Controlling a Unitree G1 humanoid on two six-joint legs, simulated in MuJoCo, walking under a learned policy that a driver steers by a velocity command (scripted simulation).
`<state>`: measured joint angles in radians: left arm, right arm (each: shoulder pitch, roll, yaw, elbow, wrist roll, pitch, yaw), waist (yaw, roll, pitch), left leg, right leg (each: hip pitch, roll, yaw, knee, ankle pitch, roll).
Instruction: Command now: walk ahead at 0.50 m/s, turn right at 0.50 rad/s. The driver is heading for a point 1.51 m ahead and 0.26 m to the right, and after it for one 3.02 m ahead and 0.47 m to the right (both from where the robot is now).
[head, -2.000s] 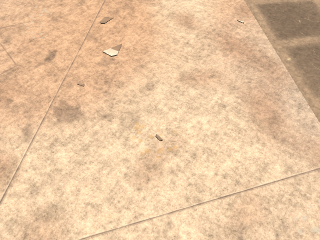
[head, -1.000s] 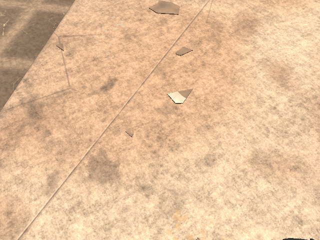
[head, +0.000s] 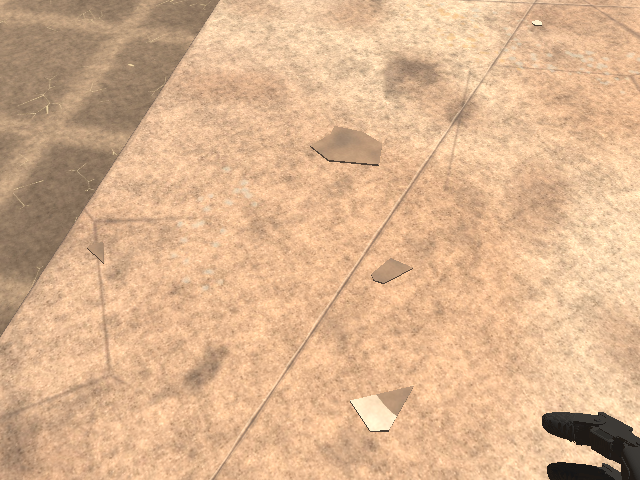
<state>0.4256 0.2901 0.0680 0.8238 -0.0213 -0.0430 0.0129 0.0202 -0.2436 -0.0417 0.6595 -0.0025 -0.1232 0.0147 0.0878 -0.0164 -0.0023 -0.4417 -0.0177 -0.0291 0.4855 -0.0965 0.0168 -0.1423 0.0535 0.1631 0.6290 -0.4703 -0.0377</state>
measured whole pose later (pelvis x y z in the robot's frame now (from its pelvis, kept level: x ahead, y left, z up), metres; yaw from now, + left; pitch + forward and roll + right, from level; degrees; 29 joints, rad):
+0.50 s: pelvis +0.23 -0.06 -0.01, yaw -17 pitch +2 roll +2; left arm 0.07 0.29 0.07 0.59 0.00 -0.03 -0.04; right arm 0.28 -0.30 -0.07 0.83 0.00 -0.05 -0.01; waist -0.06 -0.03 0.06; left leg -0.12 0.09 0.15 0.80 -0.52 -0.05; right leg -0.54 0.00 -0.03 0.61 -0.09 -0.07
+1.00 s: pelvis +0.32 -0.07 +0.01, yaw -20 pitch +0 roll -1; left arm 0.17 0.22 0.03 0.77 0.02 0.00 0.00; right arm 0.20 -0.23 -0.03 0.86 -0.02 -0.01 -0.02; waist 0.00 -0.02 0.00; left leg -0.28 0.05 -0.02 0.56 -0.28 -0.04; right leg -0.31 0.05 0.00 0.51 -0.21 -0.03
